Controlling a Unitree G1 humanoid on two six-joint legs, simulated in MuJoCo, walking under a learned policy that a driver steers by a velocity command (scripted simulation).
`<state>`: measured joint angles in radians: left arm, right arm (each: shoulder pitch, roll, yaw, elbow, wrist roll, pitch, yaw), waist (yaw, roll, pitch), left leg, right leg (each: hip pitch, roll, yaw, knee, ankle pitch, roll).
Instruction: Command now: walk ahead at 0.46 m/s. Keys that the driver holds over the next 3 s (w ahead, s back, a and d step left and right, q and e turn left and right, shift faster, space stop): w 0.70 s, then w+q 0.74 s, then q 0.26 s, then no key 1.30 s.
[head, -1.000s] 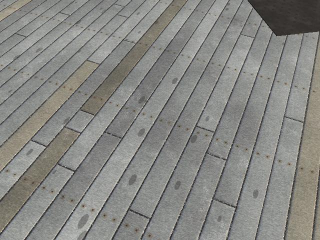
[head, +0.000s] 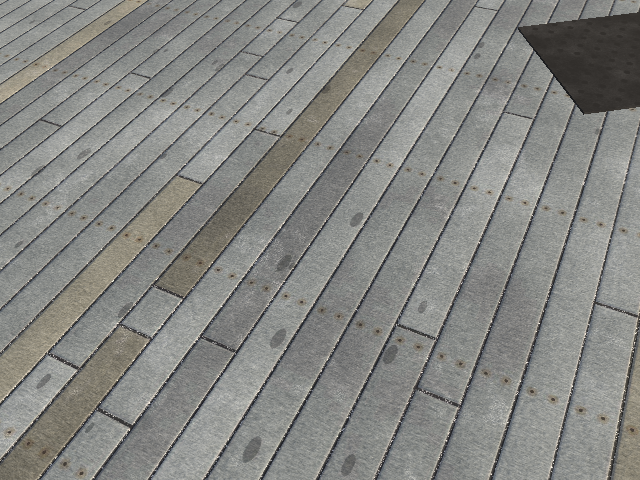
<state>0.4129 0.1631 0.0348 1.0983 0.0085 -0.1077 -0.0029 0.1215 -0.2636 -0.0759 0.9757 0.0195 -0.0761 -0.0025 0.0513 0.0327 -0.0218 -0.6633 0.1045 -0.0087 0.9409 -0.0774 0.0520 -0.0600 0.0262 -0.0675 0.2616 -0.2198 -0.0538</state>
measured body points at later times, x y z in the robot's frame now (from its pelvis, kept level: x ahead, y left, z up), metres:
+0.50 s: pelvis +0.30 +0.06 -0.01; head +0.32 +0.06 +0.44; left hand +0.39 +0.33 -0.14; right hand +0.34 -0.20 -0.15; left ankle +0.32 +0.14 -0.75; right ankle +0.30 -0.09 -0.66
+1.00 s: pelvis +0.59 -0.01 -0.01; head +0.62 -0.02 +0.44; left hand +0.67 +0.26 -0.13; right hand +0.67 -0.28 -0.15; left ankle +0.52 +0.14 -0.66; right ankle +0.64 -0.09 -0.75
